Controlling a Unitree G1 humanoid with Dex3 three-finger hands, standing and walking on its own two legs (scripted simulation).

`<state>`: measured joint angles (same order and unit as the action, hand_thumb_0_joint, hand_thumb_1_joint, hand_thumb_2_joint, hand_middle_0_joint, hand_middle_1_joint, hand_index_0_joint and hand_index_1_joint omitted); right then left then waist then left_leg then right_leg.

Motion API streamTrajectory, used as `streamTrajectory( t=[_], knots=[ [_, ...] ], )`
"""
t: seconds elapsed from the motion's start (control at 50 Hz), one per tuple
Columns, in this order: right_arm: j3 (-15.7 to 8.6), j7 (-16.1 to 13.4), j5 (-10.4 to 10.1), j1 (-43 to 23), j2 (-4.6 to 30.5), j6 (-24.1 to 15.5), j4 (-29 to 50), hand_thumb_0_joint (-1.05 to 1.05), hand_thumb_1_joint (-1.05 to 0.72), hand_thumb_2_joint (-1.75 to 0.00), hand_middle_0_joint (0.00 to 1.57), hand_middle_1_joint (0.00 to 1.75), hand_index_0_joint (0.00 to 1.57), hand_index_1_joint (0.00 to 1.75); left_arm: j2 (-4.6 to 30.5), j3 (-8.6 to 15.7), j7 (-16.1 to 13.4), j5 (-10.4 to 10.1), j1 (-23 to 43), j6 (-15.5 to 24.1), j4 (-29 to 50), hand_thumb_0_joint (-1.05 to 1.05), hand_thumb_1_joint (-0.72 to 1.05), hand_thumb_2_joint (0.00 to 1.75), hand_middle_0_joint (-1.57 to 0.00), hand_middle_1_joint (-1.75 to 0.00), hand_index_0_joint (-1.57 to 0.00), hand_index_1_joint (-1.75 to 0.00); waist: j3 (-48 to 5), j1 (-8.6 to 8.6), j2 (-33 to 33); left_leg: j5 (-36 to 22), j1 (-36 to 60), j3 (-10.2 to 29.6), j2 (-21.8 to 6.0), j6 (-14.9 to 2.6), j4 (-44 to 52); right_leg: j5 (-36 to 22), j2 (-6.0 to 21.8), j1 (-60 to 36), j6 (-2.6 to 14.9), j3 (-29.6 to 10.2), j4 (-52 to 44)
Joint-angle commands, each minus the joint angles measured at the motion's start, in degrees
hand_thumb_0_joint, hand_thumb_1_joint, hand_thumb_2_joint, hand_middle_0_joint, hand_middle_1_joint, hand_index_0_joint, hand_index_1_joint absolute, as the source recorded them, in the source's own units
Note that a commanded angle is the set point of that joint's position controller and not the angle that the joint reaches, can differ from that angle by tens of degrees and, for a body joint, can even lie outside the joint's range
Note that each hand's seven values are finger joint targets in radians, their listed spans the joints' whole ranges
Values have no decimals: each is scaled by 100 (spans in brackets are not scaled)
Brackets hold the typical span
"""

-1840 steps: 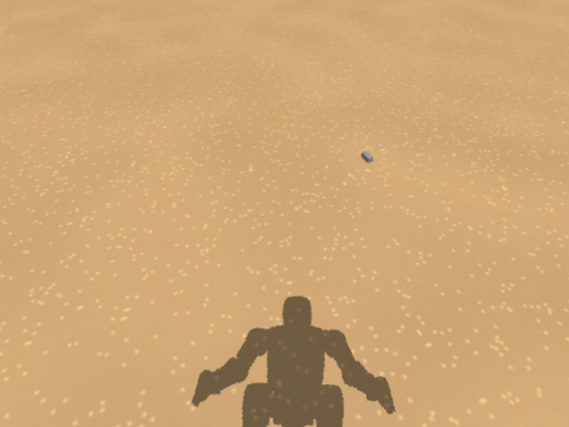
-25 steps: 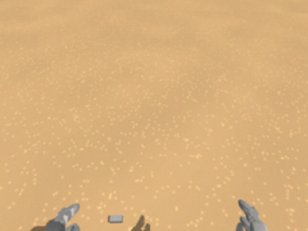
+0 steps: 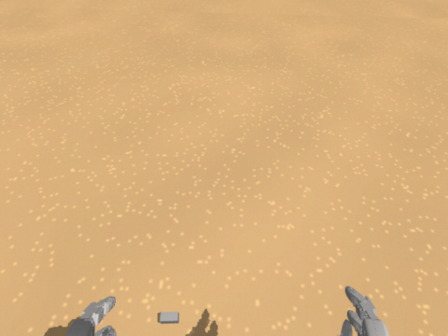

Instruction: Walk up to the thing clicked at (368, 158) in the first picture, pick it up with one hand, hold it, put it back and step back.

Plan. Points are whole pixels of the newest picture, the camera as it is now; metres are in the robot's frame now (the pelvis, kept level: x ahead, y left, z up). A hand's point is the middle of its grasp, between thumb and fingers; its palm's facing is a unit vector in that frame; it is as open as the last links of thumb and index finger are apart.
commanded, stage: home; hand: left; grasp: from above
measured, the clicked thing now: (169, 317) +0.38 +0.21 -0.70
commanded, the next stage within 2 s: stand in 0.66 s
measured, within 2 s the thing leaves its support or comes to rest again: neither
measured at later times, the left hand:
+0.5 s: hand out of the picture +0.17 +0.18 -0.05, palm faces +0.05 -0.98 -0.20, open 7.4 cm
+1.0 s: hand out of the picture +0.13 +0.23 -0.10, palm faces +0.03 -0.94 -0.33, open 7.4 cm
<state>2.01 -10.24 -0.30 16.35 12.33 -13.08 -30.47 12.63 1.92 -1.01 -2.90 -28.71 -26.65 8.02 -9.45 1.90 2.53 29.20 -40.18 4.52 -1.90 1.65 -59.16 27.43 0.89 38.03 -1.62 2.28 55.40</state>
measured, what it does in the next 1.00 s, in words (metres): stands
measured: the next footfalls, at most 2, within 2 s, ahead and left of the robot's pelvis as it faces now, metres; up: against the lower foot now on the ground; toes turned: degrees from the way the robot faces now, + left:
none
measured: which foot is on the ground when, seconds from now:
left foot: down 0.00-1.00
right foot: down 0.00-1.00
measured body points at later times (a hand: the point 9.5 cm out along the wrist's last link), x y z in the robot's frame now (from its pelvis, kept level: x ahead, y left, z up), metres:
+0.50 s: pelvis +0.00 +0.00 +0.00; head +0.02 +0.01 +0.45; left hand +0.16 +0.23 -0.03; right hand +0.16 -0.24 -0.06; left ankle +0.00 +0.13 -0.68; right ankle +0.00 -0.14 -0.68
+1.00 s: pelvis -0.01 +0.01 +0.03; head +0.02 +0.02 +0.48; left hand +0.13 +0.28 -0.08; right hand +0.12 -0.27 -0.08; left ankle +0.00 +0.13 -0.68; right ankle +0.00 -0.14 -0.68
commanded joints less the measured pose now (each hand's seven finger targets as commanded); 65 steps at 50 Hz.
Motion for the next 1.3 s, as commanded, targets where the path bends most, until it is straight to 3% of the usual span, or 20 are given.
streamTrajectory(
  t=[0.0,0.4,0.6,0.64,0.68,0.7,0.72,0.74,0.76,0.78,0.8,0.82,0.88,0.94,0.98,1.02,1.08,1.18,1.22,1.28],
  knots=[
    [-336,-63,-11,-400,694,-348,933,0,-90,-90,20,30,20,30,579,321,-49,25,102,310,1161,0,90,90,-20,-30,-20,-30,-463,13,25,-1291,509,-219,161,-176,994,-1055,-204,-323,138,213,-883],
    [-358,-37,-15,-374,717,-314,959,0,-90,-90,20,30,20,30,609,311,-44,22,129,308,1213,0,90,90,-20,-30,-20,-30,-535,57,-29,-1512,543,-245,168,-195,891,-1331,-178,-414,117,165,-869],
    [-372,-43,-24,-378,745,-321,940,0,-90,-90,20,30,20,30,634,383,-41,-17,62,297,1083,0,90,90,-20,-30,-20,-30,-416,53,-56,-1173,463,-234,168,-210,949,-1019,-188,-306,114,169,-911],
    [-362,-44,-29,-401,714,-308,995,0,-90,-90,20,30,20,30,623,323,-39,-20,130,331,1322,0,90,90,-20,-30,-20,-30,-579,45,1,-1507,538,-282,184,-205,840,-1363,-161,-426,103,138,-906],
    [-382,-43,-22,-334,753,-298,904,0,-90,-90,20,30,20,30,678,413,-52,0,-67,282,999,0,90,90,-20,-30,-20,-30,-458,24,-15,-1499,484,-242,173,-203,868,-1331,-169,-383,115,156,-851],
    [-355,-35,-24,-383,708,-298,981,0,-90,-90,20,30,20,30,571,278,-43,0,46,306,1212,0,90,90,-20,-30,-20,-30,-473,32,38,-1532,508,-251,169,-191,883,-1358,-177,-373,124,167,-845],
    [-364,-39,-18,-390,713,-294,950,0,-90,-90,20,30,20,30,607,318,-42,0,106,318,1193,0,90,90,-20,-30,-20,-30,-531,37,46,-1502,538,-239,168,-194,880,-1330,-182,-368,114,171,-857],
    [-547,302,681,-680,1356,317,-537,0,-90,-90,20,30,20,30,1180,310,-282,692,1777,1525,-818,0,90,90,-20,-30,-20,-30,835,-402,-425,-2399,527,-83,29,-457,1321,-1328,291,-1425,379,-281,-1134],
    [-646,452,708,-680,1390,517,-551,0,-90,-90,20,30,20,30,1257,429,-257,703,1296,1910,-1846,0,90,90,-20,-30,-20,-30,344,-356,-627,-2375,940,-225,43,-546,1374,-1315,352,-1629,548,-606,-1231],
    [-668,537,724,-696,1431,627,-388,0,-90,-90,20,30,20,30,1239,390,-223,697,1209,2101,-2079,0,90,90,-20,-30,-20,-30,362,-271,-597,-2338,1088,-113,83,-533,1363,-1400,314,-1390,639,-726,-1411],
    [-680,627,635,-774,1408,697,-451,0,-90,-90,20,30,20,30,1345,308,-216,732,1166,2244,-2409,0,90,90,-20,-30,-20,-30,325,-338,-608,-2240,1204,-65,128,-507,1404,-1542,392,-1671,661,-783,-1458],
    [-666,721,490,-696,1272,714,-656,0,-90,-90,20,30,20,30,1302,299,-182,718,1359,2334,-2622,0,90,90,-20,-30,-20,-30,156,-281,-460,-2202,1518,-118,135,-483,1543,-1813,492,-1777,616,-849,-1383],
    [-712,902,293,-800,1194,812,-947,0,-90,-90,20,30,20,30,1290,345,-162,609,1679,2389,-3375,0,90,90,-20,-30,-20,-30,287,-345,-683,-1691,1751,-138,215,-448,1731,-1167,528,-1709,470,-797,-1881],
    [-733,931,322,-719,1224,892,-1262,0,-90,-90,20,30,20,30,1242,352,-167,569,1924,2536,-4044,0,90,90,-20,-30,-20,-30,313,-280,-368,-1934,2135,4,65,-512,2104,-1404,497,-1840,371,-665,-1925],
    [-739,911,353,-755,1273,935,-1414,0,-90,-90,20,30,20,30,1152,345,-162,554,1953,2582,-4435,0,90,90,-20,-30,-20,-30,616,-320,13,-1598,2027,305,-92,-543,2632,-1166,324,-1914,273,-434,-1938],
    [-757,890,341,-866,1315,966,-1525,0,-90,-90,20,30,20,30,1147,348,-162,547,1851,2630,-4823,0,90,90,-20,-30,-20,-30,549,-407,32,-2056,2187,416,-198,-563,2732,-1511,327,-2235,235,-342,-2025],
    [-741,848,299,-828,1342,1017,-1773,0,-90,-90,20,30,20,30,1179,342,-148,521,1863,2668,-5291,0,90,90,-20,-30,-20,-30,687,-357,43,-1993,2335,378,-189,-486,3062,-1549,351,-2461,251,-377,-2385],
    [-713,787,240,-729,1382,1088,-2227,0,-90,-90,20,30,20,30,1267,304,-166,476,1818,2708,-5949,0,90,90,-20,-30,-20,-30,781,-297,-150,-2748,2877,294,-220,-391,3264,-2234,493,-2822,258,-423,-2858],
    [-708,778,225,-741,1440,1137,-2364,0,-90,-90,20,30,20,30,1269,280,-170,458,1888,2683,-6147,0,90,90,-20,-30,-20,-30,958,-265,-15,-2197,2790,335,-249,-386,3554,-1863,471,-2915,216,-398,-3072],
    [-700,774,216,-798,1478,1158,-2518,0,-90,-90,20,30,20,30,1286,259,-160,463,1912,2662,-6398,0,90,90,-20,-30,-20,-30,1049,-277,58,-1875,2830,427,-312,-375,3929,-1732,443,-3047,186,-333,-3185]
  ],
)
